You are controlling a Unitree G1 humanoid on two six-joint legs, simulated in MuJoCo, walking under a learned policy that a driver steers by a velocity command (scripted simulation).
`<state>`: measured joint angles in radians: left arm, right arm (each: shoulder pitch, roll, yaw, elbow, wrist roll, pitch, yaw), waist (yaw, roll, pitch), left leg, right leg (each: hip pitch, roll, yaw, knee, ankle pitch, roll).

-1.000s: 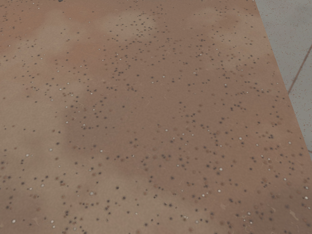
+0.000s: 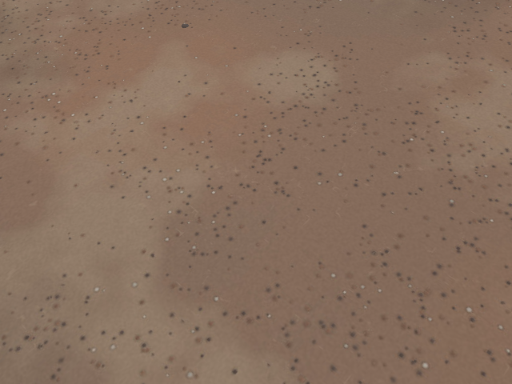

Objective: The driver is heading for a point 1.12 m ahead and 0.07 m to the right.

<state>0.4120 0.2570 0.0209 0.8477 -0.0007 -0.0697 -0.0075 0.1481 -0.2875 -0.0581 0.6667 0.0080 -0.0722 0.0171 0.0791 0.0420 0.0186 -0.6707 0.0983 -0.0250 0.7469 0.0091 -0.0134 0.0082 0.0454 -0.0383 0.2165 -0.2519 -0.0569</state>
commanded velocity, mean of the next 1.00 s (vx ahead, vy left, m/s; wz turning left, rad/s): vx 0.19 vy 0.00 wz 0.00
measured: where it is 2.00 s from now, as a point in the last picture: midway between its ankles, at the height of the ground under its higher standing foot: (306, 254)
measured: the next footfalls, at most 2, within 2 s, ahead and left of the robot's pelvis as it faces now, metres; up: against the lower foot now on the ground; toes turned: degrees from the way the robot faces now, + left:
left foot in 0.16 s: +0.28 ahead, +0.13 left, +0.00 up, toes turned +0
right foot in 0.48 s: +0.24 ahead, -0.12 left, +0.00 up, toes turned -1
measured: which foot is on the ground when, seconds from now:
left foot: up 0.00-0.14, down 0.16-1.00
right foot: down 0.00-0.16, up 0.18-0.46, down 0.48-0.84, up 0.86-1.00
